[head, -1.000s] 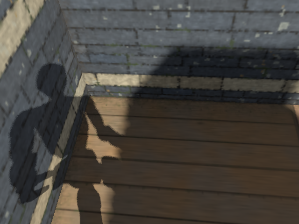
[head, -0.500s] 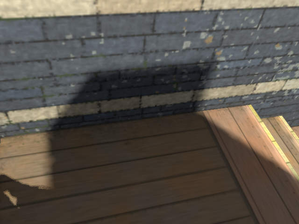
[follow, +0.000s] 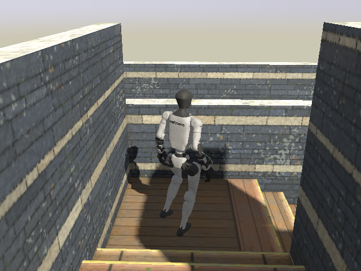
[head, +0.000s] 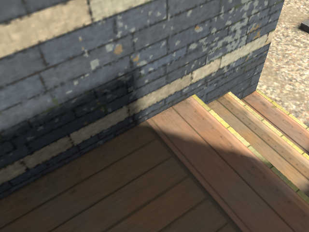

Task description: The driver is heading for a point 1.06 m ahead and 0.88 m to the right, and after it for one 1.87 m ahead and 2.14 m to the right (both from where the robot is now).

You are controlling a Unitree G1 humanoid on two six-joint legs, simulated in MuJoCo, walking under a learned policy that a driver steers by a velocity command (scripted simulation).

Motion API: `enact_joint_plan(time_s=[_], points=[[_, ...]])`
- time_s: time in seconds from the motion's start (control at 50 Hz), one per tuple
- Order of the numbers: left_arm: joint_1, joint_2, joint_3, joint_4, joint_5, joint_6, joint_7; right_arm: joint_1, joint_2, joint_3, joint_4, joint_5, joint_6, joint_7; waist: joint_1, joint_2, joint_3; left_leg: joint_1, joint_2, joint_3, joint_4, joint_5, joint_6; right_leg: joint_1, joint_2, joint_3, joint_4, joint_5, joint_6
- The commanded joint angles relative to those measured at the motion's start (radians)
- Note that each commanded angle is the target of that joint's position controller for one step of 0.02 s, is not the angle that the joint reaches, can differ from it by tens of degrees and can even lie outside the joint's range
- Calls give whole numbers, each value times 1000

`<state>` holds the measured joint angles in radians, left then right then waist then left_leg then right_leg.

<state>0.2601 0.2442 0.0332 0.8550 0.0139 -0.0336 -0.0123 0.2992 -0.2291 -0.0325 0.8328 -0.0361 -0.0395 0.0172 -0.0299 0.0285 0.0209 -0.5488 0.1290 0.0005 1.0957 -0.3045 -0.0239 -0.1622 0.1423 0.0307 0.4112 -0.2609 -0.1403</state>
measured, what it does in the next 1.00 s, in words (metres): walks ahead, turning right: left foot, then right foot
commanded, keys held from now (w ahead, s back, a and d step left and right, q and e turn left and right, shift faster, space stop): w+e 1.00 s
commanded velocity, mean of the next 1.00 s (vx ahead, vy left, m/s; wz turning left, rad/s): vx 0.49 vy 0.00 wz -0.60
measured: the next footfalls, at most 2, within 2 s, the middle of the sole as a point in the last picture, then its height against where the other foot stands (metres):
left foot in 0.32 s outside the picture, level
right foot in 0.82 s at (230, 212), level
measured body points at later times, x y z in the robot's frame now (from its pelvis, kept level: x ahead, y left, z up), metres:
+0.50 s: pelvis +0.29 -0.01 +0.00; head +0.31 -0.01 +0.45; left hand +0.44 +0.25 -0.13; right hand +0.31 -0.31 -0.11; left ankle +0.35 +0.07 -0.74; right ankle +0.19 -0.10 -0.65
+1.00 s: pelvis +0.51 -0.19 +0.00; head +0.54 -0.23 +0.44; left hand +0.77 -0.04 -0.12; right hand +0.44 -0.46 -0.13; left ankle +0.56 -0.03 -0.64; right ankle +0.52 -0.26 -0.74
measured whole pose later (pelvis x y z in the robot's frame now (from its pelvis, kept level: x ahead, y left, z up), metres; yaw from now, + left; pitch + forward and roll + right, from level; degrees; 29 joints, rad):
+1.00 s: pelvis +0.51 -0.19 +0.00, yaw -38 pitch +1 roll +1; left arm 0.22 0.28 0.05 0.78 0.02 -0.02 -0.01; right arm 0.23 -0.27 -0.03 0.76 -0.03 -0.04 0.00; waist -0.02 0.01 0.08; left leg -0.47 0.10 0.03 1.24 -0.37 -0.01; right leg -0.32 0.11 0.01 0.49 -0.17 -0.11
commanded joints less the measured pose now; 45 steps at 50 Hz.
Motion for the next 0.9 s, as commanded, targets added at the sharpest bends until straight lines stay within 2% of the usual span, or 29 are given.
enact_joint_plan(time_s=[0.02,0.04,0.1,0.18,0.22,0.24,0.26,0.28,0.3,0.32,0.34,0.36,0.38,0.4,0.42,0.46,0.52,0.58,0.6,0.66,0.68,0.72,0.76,0.8,0.82,0.84,0.86,0.88,0.9], points=[[33,163,42,-34,-9,-29,6,26,-100,-26,-51,-6,11,-3,-1,-79,8,-107,-27,13,-57,63,-22,49,-235,249,-170,510,-102],[70,178,46,-17,-4,-33,8,-28,-111,-28,-69,-7,11,-5,17,-80,20,-150,-33,13,-72,97,-25,75,-241,268,-178,505,-100],[148,178,47,20,-5,-25,12,-182,-124,-31,-119,-2,9,-8,71,-88,53,-226,-53,10,-183,188,-33,146,-239,292,-181,562,-64],[206,174,40,56,2,-23,22,-329,-109,-12,-166,11,6,0,108,-102,66,-185,-104,19,-348,250,-25,197,-226,308,-150,647,-56],[224,190,42,70,3,-21,32,-380,-120,-4,-186,19,3,2,118,-107,79,-122,-125,14,-438,272,-2,212,-237,336,-145,689,-53],[202,210,45,66,9,-24,38,-379,-138,-4,-189,22,-3,3,106,-95,76,-61,-132,7,-484,281,13,209,-246,352,-138,720,-51],[160,226,50,52,6,-32,41,-312,-152,-7,-175,13,-9,4,67,-86,60,75,-149,12,-567,298,43,162,-226,330,-114,812,-22],[149,242,53,48,1,-40,40,-228,-182,-16,-148,18,-12,-3,33,-104,-3,248,-194,29,-553,258,62,134,-227,342,-44,974,-1],[119,261,58,43,1,-45,35,-83,-216,-29,-108,22,-17,-16,-40,-104,-71,414,-198,22,-564,221,77,112,-205,334,108,1062,17],[78,257,56,29,-2,-54,26,90,-254,-40,-74,16,-29,-35,-134,-67,-156,648,-105,-63,-612,199,105,2,-148,315,331,907,30],[143,139,29,-5,-13,-56,17,184,-341,-57,-75,-11,-29,-55,-111,157,-306,889,168,-366,-650,70,156,-186,-26,209,665,262,55],[222,153,28,-15,-7,-44,23,107,-330,-55,-83,-10,-18,-51,-27,317,-386,898,328,-764,-774,34,272,-353,62,158,869,-302,64],[185,213,33,11,26,-29,27,6,-235,-39,-102,2,-15,-43,7,124,-224,716,292,-674,-805,-128,262,-398,-44,156,878,-213,59],[132,199,30,14,31,-21,12,-41,-171,-24,-105,7,-20,-38,7,23,-111,579,248,-527,-831,-150,255,-389,-86,120,856,-135,65],[111,173,24,10,31,-15,-1,-60,-137,-11,-95,3,-23,-35,25,-9,-52,485,198,-419,-872,-120,227,-379,-117,102,802,-100,67],[97,140,15,-3,44,7,-22,-29,-138,-8,-56,5,-48,-38,40,32,9,401,152,-269,-913,24,205,-368,-144,82,764,-65,80],[36,122,10,-52,42,30,-40,4,-157,-20,-22,28,-84,-14,54,53,29,382,167,-151,-960,145,210,-428,-180,74,726,1,81],[-71,107,6,-111,36,31,-55,15,-142,-20,-4,27,-84,-12,48,54,65,386,149,-18,-974,228,188,-512,-203,50,623,128,99],[-105,96,3,-127,28,29,-57,8,-135,-22,-4,26,-86,-8,40,60,60,390,125,40,-972,269,179,-507,-206,30,564,187,96],[-208,76,-6,-175,31,19,-72,19,-150,-30,12,30,-99,-11,30,56,73,357,102,152,-974,332,143,-398,-203,-39,337,318,81],[-236,78,-7,-183,31,20,-77,42,-168,-36,16,22,-97,-9,18,61,65,377,109,166,-971,349,144,-375,-198,-71,300,308,73],[-269,87,-5,-199,39,23,-82,77,-180,-42,32,24,-85,-14,9,64,78,469,138,184,-947,410,139,-396,-198,-87,245,259,50],[-302,93,-1,-207,45,25,-85,111,-189,-43,38,18,-49,-25,-8,66,84,573,149,216,-871,544,126,-408,-166,-121,199,129,22],[-212,108,11,-186,46,21,-73,131,-214,-46,41,10,-19,-31,41,80,3,622,161,251,-640,884,119,-272,-95,-153,185,3,-16],[-72,125,25,-148,48,7,-60,139,-216,-45,32,10,-6,-35,100,70,-87,580,162,264,-431,926,106,-103,-49,-151,150,0,-44],[113,179,53,-90,51,-2,-42,134,-207,-40,4,6,0,-36,181,-12,-200,415,137,282,-129,734,76,145,-103,-27,98,-66,-85],[108,293,83,-108,40,5,-21,170,-94,-17,-77,20,-9,-14,117,-256,-309,-17,-12,267,230,-42,15,455,-416,492,41,-192,-198],[137,322,94,-139,12,15,-8,49,-173,-36,-122,17,-16,-14,157,-204,-384,-161,-123,67,404,-229,4,509,-498,790,-103,-46,-244],[129,309,96,-117,11,18,7,-49,-179,-34,-149,25,-26,-16,158,-124,-264,-245,-67,-6,395,-119,23,462,-454,578,-79,179,-211]])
